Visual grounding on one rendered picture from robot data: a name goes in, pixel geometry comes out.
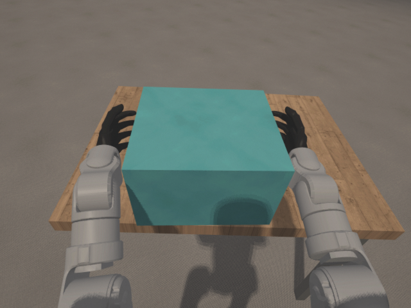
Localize robot left hand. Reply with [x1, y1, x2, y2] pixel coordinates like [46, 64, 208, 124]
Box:
[96, 104, 136, 153]

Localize left robot upper arm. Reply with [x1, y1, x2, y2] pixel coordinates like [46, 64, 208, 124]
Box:
[59, 273, 133, 308]

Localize right robot upper arm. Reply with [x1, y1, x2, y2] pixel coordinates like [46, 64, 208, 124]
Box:
[309, 265, 388, 308]

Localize carton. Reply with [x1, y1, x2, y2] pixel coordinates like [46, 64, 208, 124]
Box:
[121, 87, 295, 226]

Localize right robot forearm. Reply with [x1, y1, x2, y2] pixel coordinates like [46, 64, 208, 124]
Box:
[288, 148, 390, 308]

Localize left robot forearm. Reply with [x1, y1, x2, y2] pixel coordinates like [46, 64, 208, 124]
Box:
[58, 144, 123, 308]

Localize robot right hand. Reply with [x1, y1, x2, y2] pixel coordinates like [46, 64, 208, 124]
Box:
[272, 107, 308, 154]

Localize table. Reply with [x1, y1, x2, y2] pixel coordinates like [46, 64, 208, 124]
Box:
[49, 86, 405, 300]

